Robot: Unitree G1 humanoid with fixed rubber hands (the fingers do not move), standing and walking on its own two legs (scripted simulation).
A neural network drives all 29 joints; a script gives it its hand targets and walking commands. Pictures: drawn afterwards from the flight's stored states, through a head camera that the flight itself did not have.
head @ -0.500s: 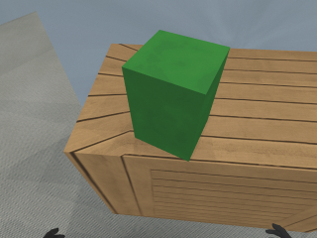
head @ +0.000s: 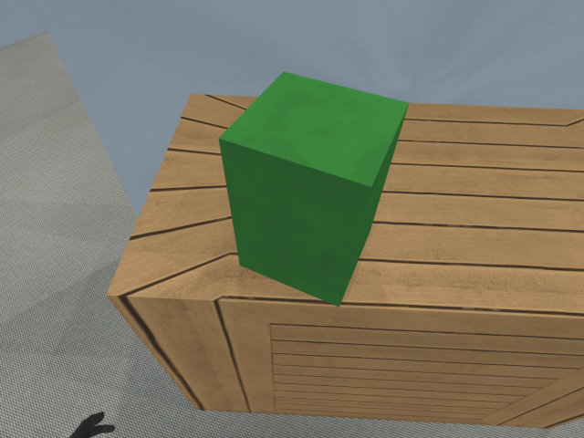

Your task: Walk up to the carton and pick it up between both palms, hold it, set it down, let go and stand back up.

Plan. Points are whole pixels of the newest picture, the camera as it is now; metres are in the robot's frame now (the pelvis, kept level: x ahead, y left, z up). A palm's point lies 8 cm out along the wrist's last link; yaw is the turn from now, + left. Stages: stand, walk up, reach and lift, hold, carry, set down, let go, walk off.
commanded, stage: walk up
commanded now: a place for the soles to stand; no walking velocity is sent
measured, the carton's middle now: (312, 195) +0.41 -0.01 +0.10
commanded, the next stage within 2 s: reach and lift in 0.56 s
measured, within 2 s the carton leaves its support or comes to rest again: neither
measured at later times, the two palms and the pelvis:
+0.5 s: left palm out of the picture +0.06 +0.31 -0.11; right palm out of the picture +0.10 -0.29 -0.11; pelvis +0.00 +0.01 +0.00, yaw -1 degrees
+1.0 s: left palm (115, 397) +0.18 +0.26 -0.08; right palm out of the picture +0.11 -0.27 -0.07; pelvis +0.00 +0.01 -0.01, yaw -3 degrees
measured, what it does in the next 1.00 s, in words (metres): stands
